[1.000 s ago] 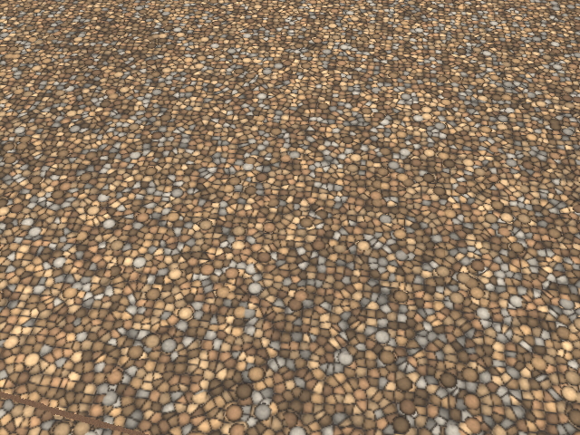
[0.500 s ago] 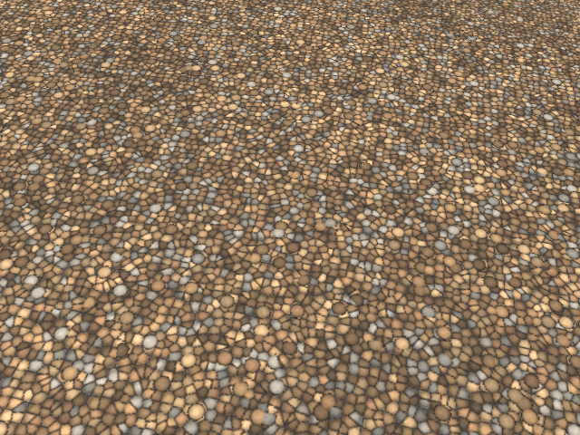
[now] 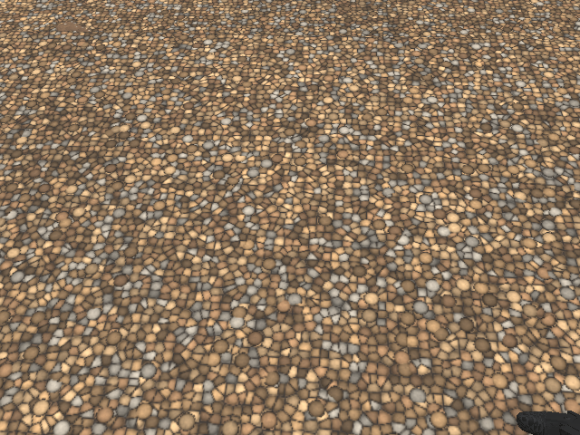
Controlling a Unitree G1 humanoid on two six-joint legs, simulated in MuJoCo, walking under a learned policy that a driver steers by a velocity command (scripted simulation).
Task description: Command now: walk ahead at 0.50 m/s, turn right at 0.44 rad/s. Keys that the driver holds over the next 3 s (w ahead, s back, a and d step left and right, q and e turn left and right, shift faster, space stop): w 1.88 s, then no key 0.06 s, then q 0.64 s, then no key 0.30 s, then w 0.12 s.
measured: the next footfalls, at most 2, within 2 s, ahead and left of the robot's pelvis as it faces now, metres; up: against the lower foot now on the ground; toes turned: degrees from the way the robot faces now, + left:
left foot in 0.16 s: +0.27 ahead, +0.14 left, +0.00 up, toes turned -6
right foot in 0.66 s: +0.52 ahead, -0.13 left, +0.00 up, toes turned -7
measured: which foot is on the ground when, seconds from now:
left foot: up 0.00-0.14, down 0.16-0.68, up 0.70-1.00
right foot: down 0.00-0.18, up 0.20-0.64, down 0.66-1.00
